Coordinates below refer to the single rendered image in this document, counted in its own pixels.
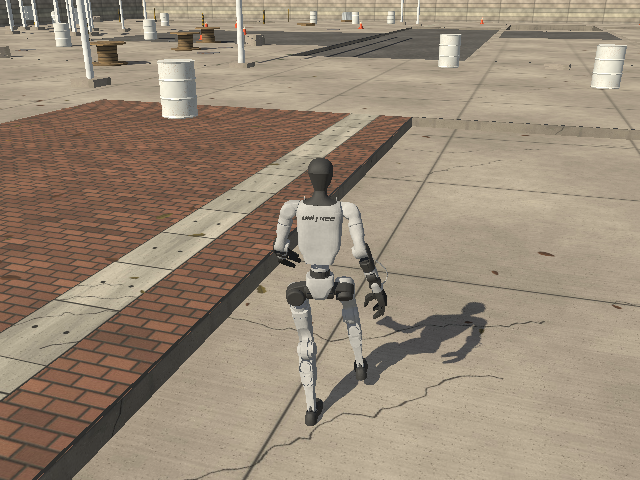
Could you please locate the robot right upper arm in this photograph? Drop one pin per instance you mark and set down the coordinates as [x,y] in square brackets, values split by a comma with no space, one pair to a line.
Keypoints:
[351,212]

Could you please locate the robot left hand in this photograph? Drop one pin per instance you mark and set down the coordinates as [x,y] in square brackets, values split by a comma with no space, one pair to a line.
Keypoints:
[292,256]

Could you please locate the robot torso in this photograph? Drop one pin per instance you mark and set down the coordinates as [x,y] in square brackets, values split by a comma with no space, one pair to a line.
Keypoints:
[319,239]

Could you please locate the right robot forearm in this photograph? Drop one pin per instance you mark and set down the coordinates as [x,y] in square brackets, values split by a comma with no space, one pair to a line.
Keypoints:
[370,271]

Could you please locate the left robot thigh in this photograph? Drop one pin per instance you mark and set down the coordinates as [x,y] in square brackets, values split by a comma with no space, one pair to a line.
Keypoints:
[301,313]

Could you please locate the robot right hand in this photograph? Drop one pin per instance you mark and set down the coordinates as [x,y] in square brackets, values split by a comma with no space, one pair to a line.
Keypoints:
[380,306]

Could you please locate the left robot forearm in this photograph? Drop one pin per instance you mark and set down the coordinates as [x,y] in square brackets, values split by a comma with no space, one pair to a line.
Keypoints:
[280,255]

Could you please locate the robot left upper arm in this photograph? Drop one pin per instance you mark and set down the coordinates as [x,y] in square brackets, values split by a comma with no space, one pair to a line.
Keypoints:
[287,212]

